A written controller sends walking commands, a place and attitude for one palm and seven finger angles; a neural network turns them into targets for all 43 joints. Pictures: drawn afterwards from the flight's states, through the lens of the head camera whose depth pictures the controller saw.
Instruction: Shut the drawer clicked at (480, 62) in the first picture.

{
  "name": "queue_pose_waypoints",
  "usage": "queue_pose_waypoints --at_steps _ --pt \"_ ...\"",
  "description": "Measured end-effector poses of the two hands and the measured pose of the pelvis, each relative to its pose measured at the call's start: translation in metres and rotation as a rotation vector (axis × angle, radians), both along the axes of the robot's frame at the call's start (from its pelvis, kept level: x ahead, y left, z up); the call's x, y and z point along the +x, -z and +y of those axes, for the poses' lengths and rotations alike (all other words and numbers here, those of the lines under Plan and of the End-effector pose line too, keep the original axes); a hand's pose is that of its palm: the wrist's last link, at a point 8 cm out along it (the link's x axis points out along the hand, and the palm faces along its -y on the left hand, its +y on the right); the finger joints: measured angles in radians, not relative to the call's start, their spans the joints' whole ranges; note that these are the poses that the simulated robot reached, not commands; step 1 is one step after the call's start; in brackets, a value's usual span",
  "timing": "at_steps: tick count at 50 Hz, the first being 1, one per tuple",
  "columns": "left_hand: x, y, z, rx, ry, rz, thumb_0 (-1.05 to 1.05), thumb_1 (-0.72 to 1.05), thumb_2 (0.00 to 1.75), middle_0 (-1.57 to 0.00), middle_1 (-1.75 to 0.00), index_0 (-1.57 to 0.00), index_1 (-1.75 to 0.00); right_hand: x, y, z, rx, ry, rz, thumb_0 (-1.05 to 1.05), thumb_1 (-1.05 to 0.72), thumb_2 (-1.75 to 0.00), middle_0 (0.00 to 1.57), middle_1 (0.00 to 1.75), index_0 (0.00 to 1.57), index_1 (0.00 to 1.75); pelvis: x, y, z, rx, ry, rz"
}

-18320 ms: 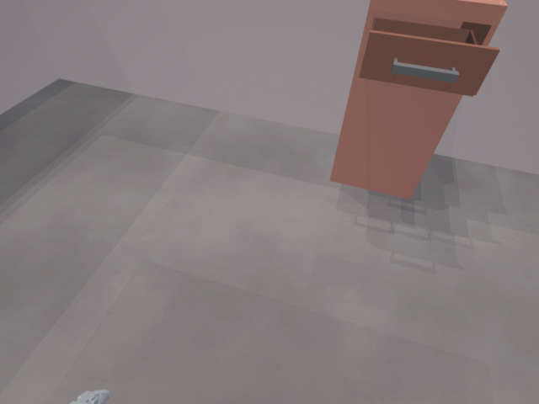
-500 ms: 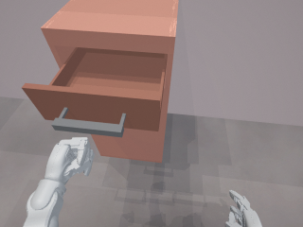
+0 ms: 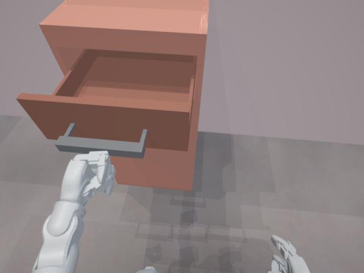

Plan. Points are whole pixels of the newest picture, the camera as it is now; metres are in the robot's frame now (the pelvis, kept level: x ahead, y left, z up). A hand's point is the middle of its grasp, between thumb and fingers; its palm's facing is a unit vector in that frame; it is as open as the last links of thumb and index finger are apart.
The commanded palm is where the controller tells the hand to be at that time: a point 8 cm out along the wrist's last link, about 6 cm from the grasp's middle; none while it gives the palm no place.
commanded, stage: bring the fist close to the handle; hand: left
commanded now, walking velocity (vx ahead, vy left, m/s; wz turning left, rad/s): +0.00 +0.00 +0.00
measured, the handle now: (104, 138) +0.40 +0.19 +0.06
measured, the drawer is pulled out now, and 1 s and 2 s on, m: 0.21 0.16 0.05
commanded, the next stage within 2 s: push the drawer shut in 0.12 s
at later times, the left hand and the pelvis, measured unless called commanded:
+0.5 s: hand (117, 172) +0.32 +0.15 +0.05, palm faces -0.09 -0.99 -0.05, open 3.1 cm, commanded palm +0.32 +0.21 +0.06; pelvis +0.00 -0.01 +0.00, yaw +1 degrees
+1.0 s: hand (118, 152) +0.37 +0.16 +0.05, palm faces -0.11 -0.99 -0.04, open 2.8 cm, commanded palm +0.37 +0.20 +0.06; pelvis -0.02 -0.01 -0.01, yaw +2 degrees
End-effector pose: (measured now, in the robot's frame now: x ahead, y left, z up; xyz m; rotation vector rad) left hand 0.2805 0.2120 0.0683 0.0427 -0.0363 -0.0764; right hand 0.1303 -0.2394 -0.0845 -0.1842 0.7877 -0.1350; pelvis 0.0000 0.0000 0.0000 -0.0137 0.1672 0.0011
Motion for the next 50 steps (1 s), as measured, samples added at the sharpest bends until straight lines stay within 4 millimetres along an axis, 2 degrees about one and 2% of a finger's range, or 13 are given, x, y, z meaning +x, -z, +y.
queue_pose_waypoints --at_steps 6,12,15,22,34,50 --pt "-0.003 0.013 -0.006 -0.005 0.015 0.072 0.01 0.9 0.9 -1.4 -1.6 -1.4 -1.6 0.0 -0.001 -0.008 -0.011 0.007 -0.001 0.01 -0.9 -0.9 0.2 0.3 0.2 0.3 -0.002 0.0 -0.004 0.001 -0.003 -0.001" --pt "-0.004 0.004 -0.011 -0.002 0.003 0.011 0.02 0.9 0.9 -1.4 -1.6 -1.4 -1.6 0.003 -0.003 -0.014 -0.02 0.01 -0.013 0.01 -0.9 -0.9 0.2 0.3 0.2 0.3 -0.002 0.0 -0.008 0.005 -0.002 -0.003" --pt "0.0 0.001 -0.009 0.006 -0.005 -0.005 0.02 0.9 0.9 -1.4 -1.6 -1.4 -1.6 0.004 -0.002 -0.016 -0.019 0.006 -0.011 0.01 -0.9 -0.9 0.2 0.3 0.2 0.3 -0.002 0.0 -0.01 0.006 -0.005 -0.003" --pt "0.019 0.01 -0.009 0.013 0.009 0.051 0.01 0.9 0.91 -1.4 -1.6 -1.4 -1.6 0.001 0.003 -0.021 -0.02 0.01 0.018 0.01 -0.9 -0.9 0.2 0.3 0.2 0.3 -0.004 0.001 -0.014 0.006 -0.01 0.006" --pt "0.03 0.015 0.001 0.011 0.008 0.046 -0.06 0.75 0.94 -1.4 -1.6 -1.4 -1.6 -0.017 0.016 -0.023 -0.041 0.003 0.113 0.01 -0.9 -0.9 0.2 0.3 0.2 0.3 -0.01 0.003 -0.015 -0.001 -0.03 0.013" --pt "0.074 0.013 0.0 0.006 0.037 0.061 -0.05 0.72 0.96 -1.4 -1.6 -1.4 -1.6 -0.055 0.021 -0.017 -0.058 0.04 0.193 0.01 -0.9 -0.9 0.2 0.3 0.2 0.3 -0.023 0.006 -0.005 -0.012 -0.029 0.031"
